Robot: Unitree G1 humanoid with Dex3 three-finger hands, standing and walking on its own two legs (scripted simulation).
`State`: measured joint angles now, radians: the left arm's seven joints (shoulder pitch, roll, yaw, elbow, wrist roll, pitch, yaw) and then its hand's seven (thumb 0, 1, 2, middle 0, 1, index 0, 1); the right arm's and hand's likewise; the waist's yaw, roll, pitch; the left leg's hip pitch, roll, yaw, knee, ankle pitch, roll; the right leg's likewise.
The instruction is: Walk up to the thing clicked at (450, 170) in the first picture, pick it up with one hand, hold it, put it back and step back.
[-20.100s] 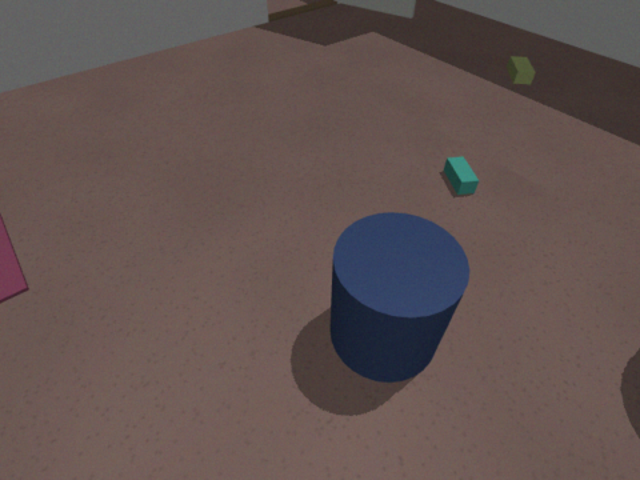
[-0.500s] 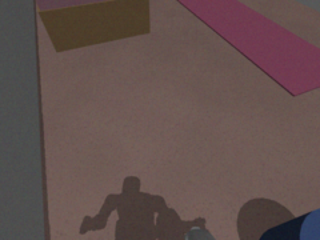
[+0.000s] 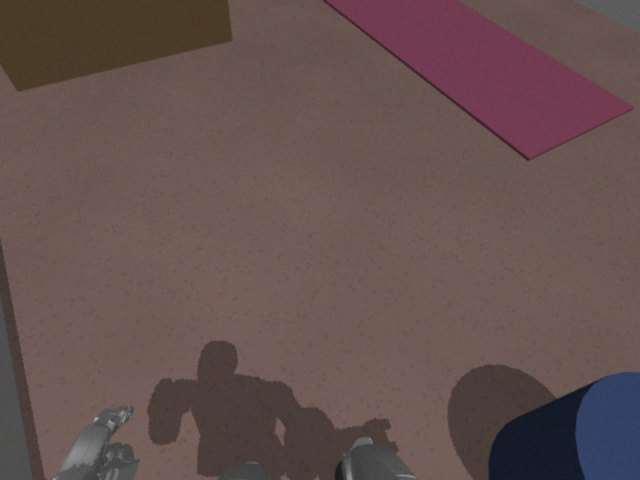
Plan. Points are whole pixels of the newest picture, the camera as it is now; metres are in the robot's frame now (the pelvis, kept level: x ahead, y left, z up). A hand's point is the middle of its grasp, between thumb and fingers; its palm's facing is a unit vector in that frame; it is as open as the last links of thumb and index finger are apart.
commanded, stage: walk up
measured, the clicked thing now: out of the picture -0.34 -1.49 -0.70
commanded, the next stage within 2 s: stand in 1.20 s
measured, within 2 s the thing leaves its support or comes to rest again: neither
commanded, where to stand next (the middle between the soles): +0.02 -0.04 m, yaw -8 degrees
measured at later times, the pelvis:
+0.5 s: pelvis -0.03 -0.04 +0.01, yaw -9 degrees
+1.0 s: pelvis -0.03 -0.04 +0.03, yaw -10 degrees
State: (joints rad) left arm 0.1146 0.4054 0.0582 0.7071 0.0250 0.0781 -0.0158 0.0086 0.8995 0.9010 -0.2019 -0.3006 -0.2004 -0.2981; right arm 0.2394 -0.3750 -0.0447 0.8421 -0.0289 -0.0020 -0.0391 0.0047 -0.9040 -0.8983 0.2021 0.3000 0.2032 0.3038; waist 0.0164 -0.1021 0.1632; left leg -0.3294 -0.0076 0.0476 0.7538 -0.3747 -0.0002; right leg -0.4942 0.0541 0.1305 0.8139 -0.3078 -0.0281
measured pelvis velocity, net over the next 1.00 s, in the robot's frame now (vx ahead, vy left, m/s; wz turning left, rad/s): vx -0.03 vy -0.04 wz -0.18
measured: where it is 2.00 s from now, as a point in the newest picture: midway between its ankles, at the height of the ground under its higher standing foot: outside the picture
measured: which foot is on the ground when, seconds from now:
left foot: down 0.00-0.36, up 0.38-0.60, down 0.62-1.00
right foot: up 0.00-0.32, down 0.34-1.00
